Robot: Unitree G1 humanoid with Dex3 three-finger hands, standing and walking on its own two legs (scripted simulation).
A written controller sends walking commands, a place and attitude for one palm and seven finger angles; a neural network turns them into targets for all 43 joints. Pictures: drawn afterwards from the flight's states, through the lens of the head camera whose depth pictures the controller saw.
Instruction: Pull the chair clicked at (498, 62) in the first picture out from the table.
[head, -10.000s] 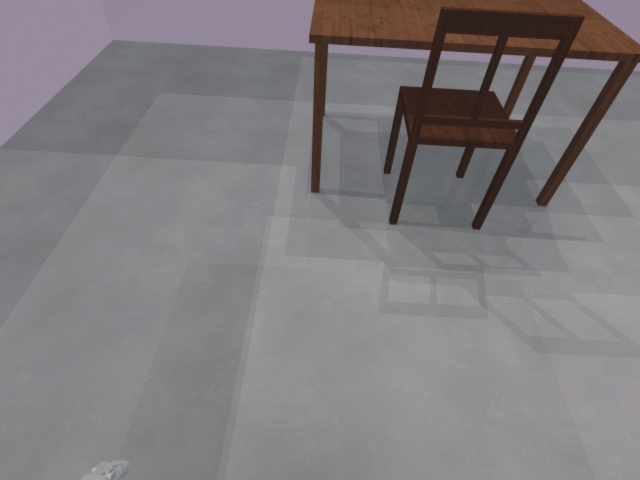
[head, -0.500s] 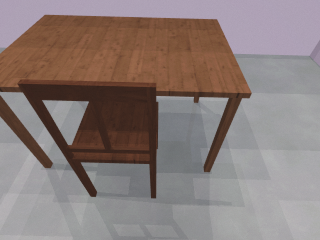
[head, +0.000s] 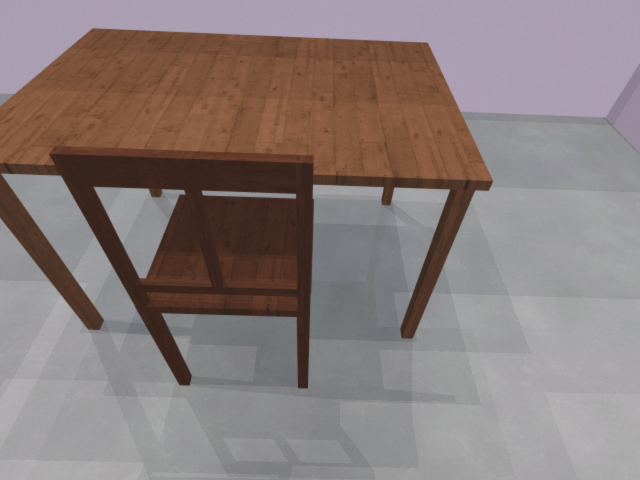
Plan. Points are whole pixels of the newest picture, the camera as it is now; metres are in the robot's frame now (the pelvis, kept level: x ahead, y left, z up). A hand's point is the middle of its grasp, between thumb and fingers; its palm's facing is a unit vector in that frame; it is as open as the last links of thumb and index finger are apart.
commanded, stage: look again from close up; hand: left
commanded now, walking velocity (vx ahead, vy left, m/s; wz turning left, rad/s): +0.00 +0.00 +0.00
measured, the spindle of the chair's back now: (206, 241) +0.55 +0.26 -0.09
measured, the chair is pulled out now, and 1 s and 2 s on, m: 0.00 0.00 0.00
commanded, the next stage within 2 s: shuffle to correct the standing spot in 0.42 s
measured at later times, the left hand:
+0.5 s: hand out of the picture -0.02 +0.16 -0.18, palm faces +0.03 -0.99 -0.16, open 7.4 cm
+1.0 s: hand out of the picture +0.06 +0.18 -0.18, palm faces +0.01 -0.99 -0.17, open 7.4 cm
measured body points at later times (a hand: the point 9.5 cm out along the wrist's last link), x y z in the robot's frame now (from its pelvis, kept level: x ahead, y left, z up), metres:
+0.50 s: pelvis +0.00 +0.01 +0.00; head +0.01 +0.01 +0.45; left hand -0.02 +0.21 -0.16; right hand -0.02 -0.20 -0.16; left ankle +0.00 +0.11 -0.74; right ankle +0.05 -0.14 -0.74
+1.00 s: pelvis +0.08 +0.02 +0.00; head +0.09 +0.02 +0.44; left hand +0.06 +0.24 -0.16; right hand +0.01 -0.19 -0.16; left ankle +0.00 +0.11 -0.74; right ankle +0.07 -0.10 -0.71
